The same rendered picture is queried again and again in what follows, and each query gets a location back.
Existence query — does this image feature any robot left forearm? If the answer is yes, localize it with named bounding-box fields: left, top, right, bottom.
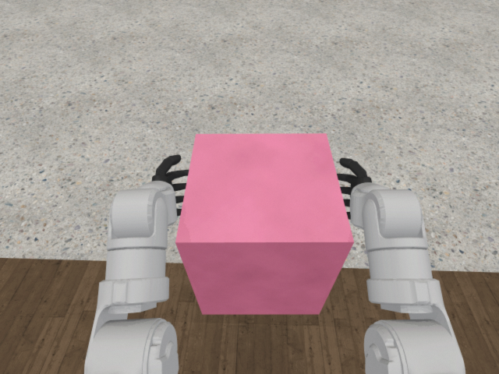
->
left=84, top=181, right=178, bottom=374

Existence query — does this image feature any carton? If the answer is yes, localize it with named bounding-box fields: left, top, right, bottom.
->
left=175, top=133, right=354, bottom=315

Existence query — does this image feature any robot left hand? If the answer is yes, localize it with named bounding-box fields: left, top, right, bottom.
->
left=152, top=155, right=189, bottom=216

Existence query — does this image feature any left robot upper arm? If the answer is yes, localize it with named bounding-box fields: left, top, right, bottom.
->
left=86, top=318, right=179, bottom=374

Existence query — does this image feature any robot right hand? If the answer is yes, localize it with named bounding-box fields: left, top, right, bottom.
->
left=337, top=158, right=372, bottom=220

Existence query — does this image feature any robot right forearm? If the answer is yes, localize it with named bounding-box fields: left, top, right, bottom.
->
left=350, top=182, right=465, bottom=370

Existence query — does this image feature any right robot upper arm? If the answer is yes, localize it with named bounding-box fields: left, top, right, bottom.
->
left=364, top=319, right=465, bottom=374

